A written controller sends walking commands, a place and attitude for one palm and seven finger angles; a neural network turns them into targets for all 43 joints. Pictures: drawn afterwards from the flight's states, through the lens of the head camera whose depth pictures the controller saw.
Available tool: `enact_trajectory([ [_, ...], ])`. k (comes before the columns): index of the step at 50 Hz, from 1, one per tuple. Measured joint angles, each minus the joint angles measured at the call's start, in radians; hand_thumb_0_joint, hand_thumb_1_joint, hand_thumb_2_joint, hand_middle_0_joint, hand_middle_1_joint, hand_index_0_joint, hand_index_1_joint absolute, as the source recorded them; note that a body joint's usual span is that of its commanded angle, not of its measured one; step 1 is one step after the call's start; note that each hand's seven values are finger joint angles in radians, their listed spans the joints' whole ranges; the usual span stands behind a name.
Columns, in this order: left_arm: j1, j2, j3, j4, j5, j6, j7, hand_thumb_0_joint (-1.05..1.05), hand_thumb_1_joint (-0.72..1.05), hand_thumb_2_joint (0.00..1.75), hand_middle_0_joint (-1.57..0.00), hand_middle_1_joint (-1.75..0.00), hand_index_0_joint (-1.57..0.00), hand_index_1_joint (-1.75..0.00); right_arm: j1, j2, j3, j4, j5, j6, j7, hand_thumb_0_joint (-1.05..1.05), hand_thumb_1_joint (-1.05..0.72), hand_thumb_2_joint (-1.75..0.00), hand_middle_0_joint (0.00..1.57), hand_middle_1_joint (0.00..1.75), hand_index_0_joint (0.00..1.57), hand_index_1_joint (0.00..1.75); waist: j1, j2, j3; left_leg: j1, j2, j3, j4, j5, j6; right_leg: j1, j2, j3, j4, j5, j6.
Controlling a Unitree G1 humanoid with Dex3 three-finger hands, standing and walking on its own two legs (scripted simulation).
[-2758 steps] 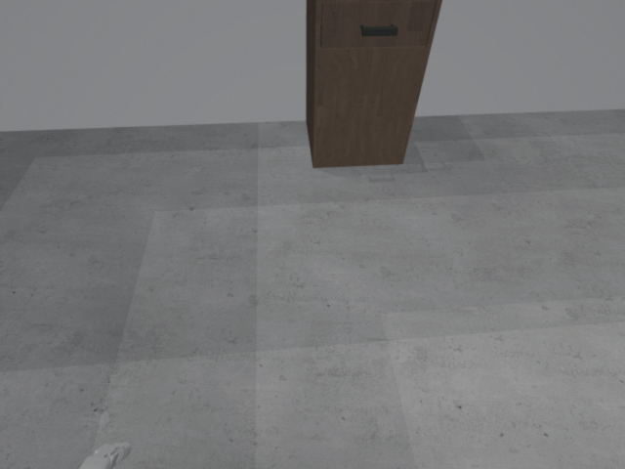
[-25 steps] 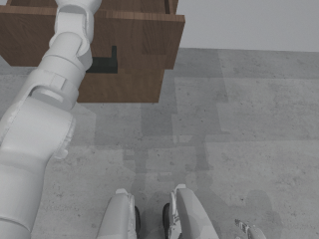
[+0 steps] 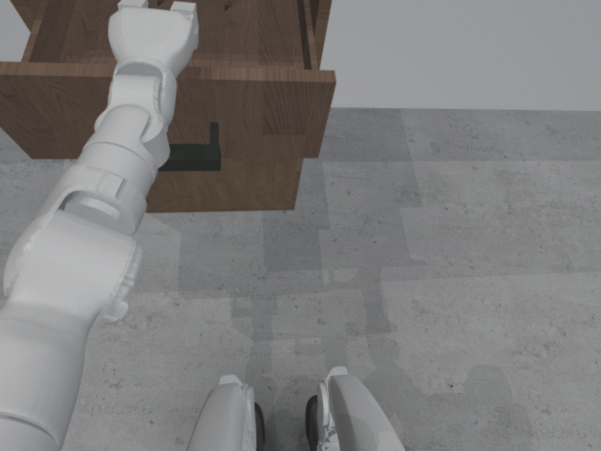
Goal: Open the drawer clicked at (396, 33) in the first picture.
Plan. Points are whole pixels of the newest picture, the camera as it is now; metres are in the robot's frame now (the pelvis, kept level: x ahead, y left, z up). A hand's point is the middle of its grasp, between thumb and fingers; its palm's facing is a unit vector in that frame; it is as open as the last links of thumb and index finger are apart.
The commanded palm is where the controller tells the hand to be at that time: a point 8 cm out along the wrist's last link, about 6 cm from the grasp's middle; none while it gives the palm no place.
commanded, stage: lift the fingers back up to retry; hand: left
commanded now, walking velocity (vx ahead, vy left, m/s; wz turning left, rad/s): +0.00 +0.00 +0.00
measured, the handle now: (168, 143) +0.51 +0.14 +0.03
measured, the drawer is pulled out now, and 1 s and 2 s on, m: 0.21 0.21 0.21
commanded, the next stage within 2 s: re-aim the fingers above the handle in 0.08 s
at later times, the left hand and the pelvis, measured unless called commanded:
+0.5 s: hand (163, 76) +0.57 +0.14 +0.08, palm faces -0.01 +0.04 -1.00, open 14.7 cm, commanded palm +0.56 +0.08 +0.05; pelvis +0.00 +0.00 +0.00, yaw +0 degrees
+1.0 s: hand (165, 77) +0.57 +0.14 +0.08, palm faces -0.03 +0.06 -1.00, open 14.7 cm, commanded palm +0.56 +0.08 +0.05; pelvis +0.00 +0.00 +0.00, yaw +1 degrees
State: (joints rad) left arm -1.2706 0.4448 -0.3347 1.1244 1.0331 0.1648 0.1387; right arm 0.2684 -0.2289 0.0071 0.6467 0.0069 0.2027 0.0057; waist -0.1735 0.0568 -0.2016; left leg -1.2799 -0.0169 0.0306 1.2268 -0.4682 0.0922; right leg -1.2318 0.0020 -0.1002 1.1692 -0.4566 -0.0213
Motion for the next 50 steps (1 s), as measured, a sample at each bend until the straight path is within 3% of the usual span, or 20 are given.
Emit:
enact_trajectory([
  [12,0.006,-0.024,0.014,0.04,0.011,-0.003,0.044,-0.17,-0.61,0.16,-0.32,-1.2,-0.32,-1.2,0.02,-0.001,-0.01,0.021,-0.01,-0.021,0.007,0.01,-0.9,-0.9,0.21,0.3,0.2,0.3,-0.003,-0.002,-0.005,0.025,-0.003,0.003,-0.029,0.007,0.004,0.025,-0.001,0.005,-0.03,0.008,0.005],
  [29,-0.034,-0.034,-0.01,0.067,0.029,0.032,0.053,-0.18,-0.61,0.14,-0.32,-1.2,-0.32,-1.2,-0.003,0.006,-0.012,0.017,-0.015,-0.03,0.021,0.01,-0.9,-0.9,0.21,0.3,0.2,0.3,-0.006,0.001,-0.003,-0.006,-0.004,0.002,-0.004,0.006,0.004,-0.005,-0.003,0.003,-0.003,0.006,0.004],
  [50,-0.015,-0.031,-0.015,0.056,0.006,0.017,0.046,-0.2,-0.61,0.17,-0.32,-1.2,-0.32,-1.2,-0.003,-0.001,-0.013,0.032,-0.014,-0.031,0.017,0.01,-0.9,-0.9,0.21,0.3,0.2,0.3,0.006,-0.004,-0.002,0.018,-0.007,-0.004,-0.024,0.006,-0.007,0.016,-0.004,-0.002,-0.015,-0.002,-0.005],
])
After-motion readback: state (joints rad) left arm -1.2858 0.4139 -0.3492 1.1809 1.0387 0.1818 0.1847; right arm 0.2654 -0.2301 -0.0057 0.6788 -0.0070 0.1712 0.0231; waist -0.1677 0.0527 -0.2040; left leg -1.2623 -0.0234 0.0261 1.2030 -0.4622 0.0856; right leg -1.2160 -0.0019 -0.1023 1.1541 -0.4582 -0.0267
